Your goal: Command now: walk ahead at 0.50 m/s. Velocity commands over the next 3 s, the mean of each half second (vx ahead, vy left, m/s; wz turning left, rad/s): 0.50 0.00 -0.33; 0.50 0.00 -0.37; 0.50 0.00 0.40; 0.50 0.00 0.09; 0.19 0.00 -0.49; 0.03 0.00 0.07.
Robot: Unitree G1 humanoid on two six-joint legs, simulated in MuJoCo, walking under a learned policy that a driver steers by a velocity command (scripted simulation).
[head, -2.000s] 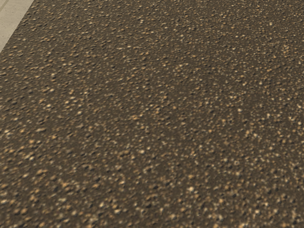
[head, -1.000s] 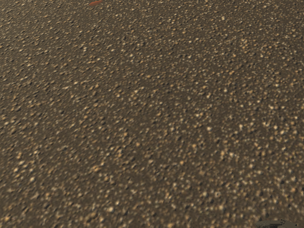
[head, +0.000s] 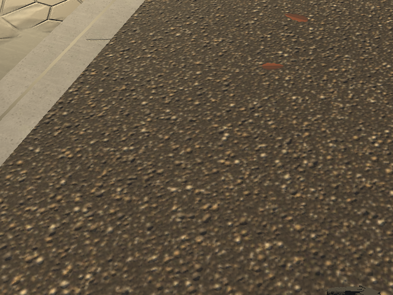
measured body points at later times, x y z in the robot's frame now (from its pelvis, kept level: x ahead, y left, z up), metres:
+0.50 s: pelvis +0.25 +0.00 +0.00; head +0.28 +0.00 +0.45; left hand +0.47 +0.20 -0.12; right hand +0.17 -0.24 -0.14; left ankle +0.15 +0.10 -0.74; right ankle +0.38 -0.14 -0.70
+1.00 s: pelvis +0.50 -0.11 +0.00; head +0.52 -0.13 +0.45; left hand +0.62 +0.14 -0.12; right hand +0.53 -0.39 -0.12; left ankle +0.71 -0.03 -0.68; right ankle +0.40 -0.12 -0.74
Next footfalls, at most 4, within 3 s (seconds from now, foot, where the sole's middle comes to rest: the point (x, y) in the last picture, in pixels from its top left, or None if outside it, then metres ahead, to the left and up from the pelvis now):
0.06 left None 0.19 0.10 -0.78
0.60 right None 0.44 -0.13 -0.78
1.18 left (257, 209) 0.79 -0.11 -0.78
1.70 right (307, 155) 1.06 -0.33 -0.78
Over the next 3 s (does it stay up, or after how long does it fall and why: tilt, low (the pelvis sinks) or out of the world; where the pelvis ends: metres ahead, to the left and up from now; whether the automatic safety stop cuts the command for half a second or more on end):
stays up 1.15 -0.25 0.00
